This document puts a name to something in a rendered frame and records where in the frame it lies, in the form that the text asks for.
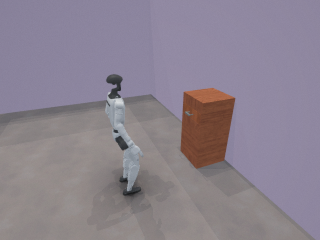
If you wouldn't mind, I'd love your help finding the cabinet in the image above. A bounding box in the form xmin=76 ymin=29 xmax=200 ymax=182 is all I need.
xmin=180 ymin=88 xmax=236 ymax=169

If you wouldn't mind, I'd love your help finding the robot right upper arm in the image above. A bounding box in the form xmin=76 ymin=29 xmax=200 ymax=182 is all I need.
xmin=114 ymin=99 xmax=124 ymax=130

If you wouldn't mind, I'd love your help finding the robot left upper arm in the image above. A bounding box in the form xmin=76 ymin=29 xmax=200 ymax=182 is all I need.
xmin=105 ymin=92 xmax=110 ymax=116

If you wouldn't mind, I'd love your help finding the left robot thigh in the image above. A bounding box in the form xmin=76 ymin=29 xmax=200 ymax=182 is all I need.
xmin=123 ymin=151 xmax=130 ymax=159

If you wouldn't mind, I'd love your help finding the robot right hand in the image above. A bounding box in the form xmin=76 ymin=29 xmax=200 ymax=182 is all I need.
xmin=130 ymin=145 xmax=144 ymax=161

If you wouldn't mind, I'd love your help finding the robot left foot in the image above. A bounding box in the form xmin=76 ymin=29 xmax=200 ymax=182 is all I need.
xmin=119 ymin=175 xmax=128 ymax=183

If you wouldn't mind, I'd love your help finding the drawer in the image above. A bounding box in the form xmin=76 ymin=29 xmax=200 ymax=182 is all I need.
xmin=183 ymin=103 xmax=201 ymax=125

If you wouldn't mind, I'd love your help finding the robot right forearm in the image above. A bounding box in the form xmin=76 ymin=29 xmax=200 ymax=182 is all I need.
xmin=116 ymin=123 xmax=135 ymax=148

